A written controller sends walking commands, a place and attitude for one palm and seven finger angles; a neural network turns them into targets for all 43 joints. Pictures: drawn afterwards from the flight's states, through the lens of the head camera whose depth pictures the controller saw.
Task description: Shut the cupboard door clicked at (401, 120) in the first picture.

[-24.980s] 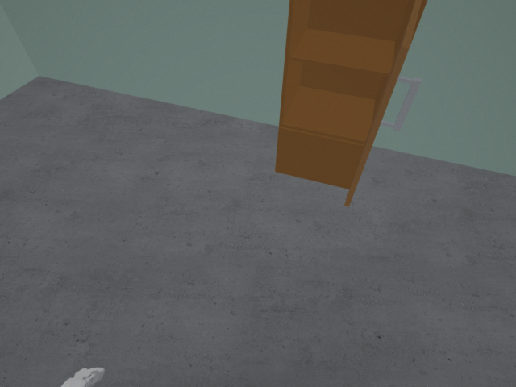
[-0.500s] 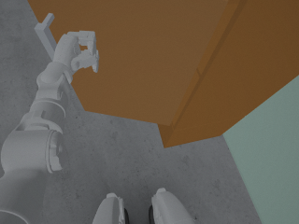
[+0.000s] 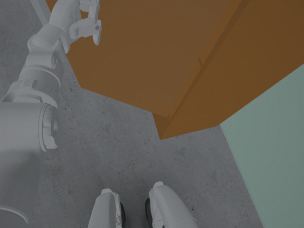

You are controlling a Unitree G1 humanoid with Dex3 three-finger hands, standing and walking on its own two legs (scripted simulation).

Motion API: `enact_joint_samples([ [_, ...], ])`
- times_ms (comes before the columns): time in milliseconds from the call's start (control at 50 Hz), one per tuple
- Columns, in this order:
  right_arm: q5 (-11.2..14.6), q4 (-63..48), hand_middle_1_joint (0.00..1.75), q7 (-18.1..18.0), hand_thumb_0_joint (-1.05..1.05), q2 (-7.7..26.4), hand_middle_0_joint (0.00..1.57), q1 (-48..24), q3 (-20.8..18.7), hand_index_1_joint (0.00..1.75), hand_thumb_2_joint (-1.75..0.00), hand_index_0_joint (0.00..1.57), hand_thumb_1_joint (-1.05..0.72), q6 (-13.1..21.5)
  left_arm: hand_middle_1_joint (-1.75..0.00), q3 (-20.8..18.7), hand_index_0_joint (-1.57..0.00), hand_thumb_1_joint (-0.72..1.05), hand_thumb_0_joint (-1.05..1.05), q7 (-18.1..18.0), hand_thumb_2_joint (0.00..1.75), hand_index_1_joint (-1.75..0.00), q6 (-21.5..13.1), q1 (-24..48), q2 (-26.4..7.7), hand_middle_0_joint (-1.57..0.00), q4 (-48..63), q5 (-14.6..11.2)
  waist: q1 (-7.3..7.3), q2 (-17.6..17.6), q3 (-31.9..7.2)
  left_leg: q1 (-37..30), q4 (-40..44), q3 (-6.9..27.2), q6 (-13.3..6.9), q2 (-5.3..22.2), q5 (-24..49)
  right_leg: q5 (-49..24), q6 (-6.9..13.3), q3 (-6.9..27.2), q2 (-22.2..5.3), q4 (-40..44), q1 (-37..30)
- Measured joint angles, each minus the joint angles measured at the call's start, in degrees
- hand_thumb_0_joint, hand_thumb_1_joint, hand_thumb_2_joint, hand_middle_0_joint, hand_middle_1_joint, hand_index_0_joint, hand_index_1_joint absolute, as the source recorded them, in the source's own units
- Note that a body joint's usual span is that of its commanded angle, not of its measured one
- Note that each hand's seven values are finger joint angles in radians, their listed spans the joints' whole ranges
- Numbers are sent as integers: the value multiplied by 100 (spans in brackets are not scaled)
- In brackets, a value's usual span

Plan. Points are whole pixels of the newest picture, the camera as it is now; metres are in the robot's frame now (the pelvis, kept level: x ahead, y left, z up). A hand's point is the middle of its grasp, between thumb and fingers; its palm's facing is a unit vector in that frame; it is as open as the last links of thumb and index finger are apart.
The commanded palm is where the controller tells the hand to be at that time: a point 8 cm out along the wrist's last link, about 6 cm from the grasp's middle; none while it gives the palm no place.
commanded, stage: pull the fist back off the door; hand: left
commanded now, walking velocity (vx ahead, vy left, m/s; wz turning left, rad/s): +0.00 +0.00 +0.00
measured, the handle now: (48, 8) +0.63 +0.15 +0.11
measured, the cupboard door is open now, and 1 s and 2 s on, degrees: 57 49 49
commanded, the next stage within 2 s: draw the hand back to the body in 0.94 s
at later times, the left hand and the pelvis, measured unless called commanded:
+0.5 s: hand (106, 26) +0.57 +0.03 +0.11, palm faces +0.02 -1.00 -0.02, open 3.1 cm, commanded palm +0.53 +0.08 +0.11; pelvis +0.03 -0.01 +0.03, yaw -1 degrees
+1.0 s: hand (108, 61) +0.47 +0.03 +0.11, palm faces -0.01 -1.00 -0.05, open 3.1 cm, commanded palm +0.46 +0.09 +0.11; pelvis +0.02 -0.02 +0.04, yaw +2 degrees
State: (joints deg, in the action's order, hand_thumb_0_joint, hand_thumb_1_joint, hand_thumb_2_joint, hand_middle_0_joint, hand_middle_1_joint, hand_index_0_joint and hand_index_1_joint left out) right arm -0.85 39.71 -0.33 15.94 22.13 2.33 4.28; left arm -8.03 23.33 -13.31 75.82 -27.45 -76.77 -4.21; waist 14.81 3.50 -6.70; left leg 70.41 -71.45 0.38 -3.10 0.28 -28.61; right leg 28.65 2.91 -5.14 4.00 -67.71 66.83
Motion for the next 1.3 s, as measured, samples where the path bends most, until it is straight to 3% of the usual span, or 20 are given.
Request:
enact_joint_samples([
  [80, -37, 33, 30, 3, 1, -19, 21, 12, 12, 30, -90, 20, -91, 27, -150, 16, -130, 99, 3, -52, 98, -150, 71, 243, -25, -130, -99, 78, 74, 11, -2, 142, -87, -2, -8, 3, -32, 31, -4, -2, 1, -84, 142],
  [100, -58, 3, 30, 14, 1, -22, 21, 52, 1, 30, -90, 20, -91, 27, -150, -160, -130, 98, 3, -205, 98, -150, 113, 278, 38, -130, -111, 61, 70, 32, -22, 190, -107, 0, -6, 8, -42, 36, -6, -5, 6, -97, 186],
  [160, -193, -126, 30, 191, 1, -56, 21, 211, -35, 30, -90, 20, -91, 17, -150, -729, -130, 94, 3, -1450, 95, -150, 121, 235, 375, -130, -37, -8, 41, 71, -93, 265, -97, -26, 3, 12, -51, 39, -24, 23, 7, -98, 275],
  [220, -396, -232, 30, 477, 1, -135, 20, 356, -68, 30, -90, 20, -91, -37, -150, -959, -130, 92, 3, -2841, 93, -150, -139, -27, 730, -130, 209, 339, -2, 82, -148, 244, -16, -76, 11, 16, -42, 33, -34, 78, 10, -54, 287],
  [260, -485, -241, 30, 649, 1, -203, 20, 410, -91, 30, -90, 20, -91, -98, -150, -870, -130, 91, 3, -3406, 92, -150, -391, -268, 879, -130, 368, 706, -15, 89, -166, 195, 41, -99, 17, 15, -41, 36, -31, 105, 10, -22, 256],
  [300, -496, -207, 30, 751, 1, -278, 20, 431, -119, 30, -90, 20, -91, -197, -150, -731, -130, 91, 2, -3582, 91, -150, -584, -510, 987, -130, 504, 905, -31, 89, -152, 84, 117, -117, 26, 16, -41, 38, -22, 129, 14, 35, 160],
  [340, -457, -163, 30, 773, 1, -331, 21, 433, -119, 30, -90, 20, -91, -314, -150, -698, -130, 90, 2, -3524, 91, -150, -655, -682, 1083, -130, 509, 935, -46, 82, -126, -88, 230, -131, 36, 18, -32, 30, -11, 151, 21, 132, 2],
  [420, -380, -189, 30, 721, 1, -355, 21, 482, -127, 30, -90, 20, -91, -462, -150, -827, -130, 90, 2, -3363, 90, -150, -662, -1056, 1253, -130, 568, 724, -88, 79, -125, -526, 552, -176, 59, 29, 17, -24, 6, 221, 42, 418, -398],
  [520, -328, -258, 30, 698, 1, -284, 21, 545, -186, 30, -90, 20, -91, -497, -150, -821, -130, 90, 2, -3314, 90, -150, -1003, -1586, 1408, -130, 720, 605, -227, 43, -188, -1071, 923, -240, 90, 29, 67, -62, 34, 309, 54, 715, -888],
  [700, -201, -310, 30, 651, 1, -113, 20, 280, -388, 30, -90, 20, -91, -599, -150, -248, -130, 90, 2, -3093, 90, -150, -1308, -2619, 1835, -130, 1331, 292, -605, -110, -205, -1634, 1224, -191, 143, -36, 143, -67, 82, 278, 3, 938, -1441],
  [840, -149, -344, 30, 557, 1, -61, 20, -225, -479, 30, -90, 19, -91, -588, -150, 218, -130, 90, 2, -3169, 90, -150, -1522, -3289, 2184, -130, 1937, 290, -791, -183, -159, -1804, 1221, -160, 153, -79, 174, -60, 89, 244, -40, 902, -1613],
  [980, -90, -383, 30, 449, 1, -174, 20, -593, -361, 30, -90, 19, -91, -572, -150, 432, -131, 89, 2, -3309, 90, -150, -1471, -3281, 2267, -130, 1791, 325, -821, -177, -121, -1912, 1226, -145, 147, -114, 239, -95, 79, 224, -78, 878, -1722],
  [1140, -130, -336, 30, 442, 1, -303, 20, -530, -232, 30, -90, 20, -91, -508, -150, 101, -131, 89, 2, -3301, 90, -150, -1521, -2775, 2089, -130, 1425, 325, -691, -150, -149, -1690, 1122, -189, 133, -107, 279, -141, 71, 256, -80, 758, -1480],
  [1220, -42, -404, 30, 436, 1, -279, 20, -229, -236, 30, -90, 20, -91, -666, -150, -42, -130, 89, 2, -3094, 90, -150, -1324, -3416, 2027, -130, 2129, 210, -795, -95, -127, -2022, 1350, -341, 105, -64, 300, -201, 42, 423, -34, 937, -1735],
  [1300, 102, -481, 30, 337, 1, -249, 20, 43, -224, 30, -90, 20, -91, -756, -150, -14, -130, 89, 2, -2862, 90, -150, -981, -4418, 1971, -130, 3116, -60, -925, -63, -23, -2651, 1822, -428, 92, -47, 418, -344, 9, 541, -4, 1383, -2322],
])
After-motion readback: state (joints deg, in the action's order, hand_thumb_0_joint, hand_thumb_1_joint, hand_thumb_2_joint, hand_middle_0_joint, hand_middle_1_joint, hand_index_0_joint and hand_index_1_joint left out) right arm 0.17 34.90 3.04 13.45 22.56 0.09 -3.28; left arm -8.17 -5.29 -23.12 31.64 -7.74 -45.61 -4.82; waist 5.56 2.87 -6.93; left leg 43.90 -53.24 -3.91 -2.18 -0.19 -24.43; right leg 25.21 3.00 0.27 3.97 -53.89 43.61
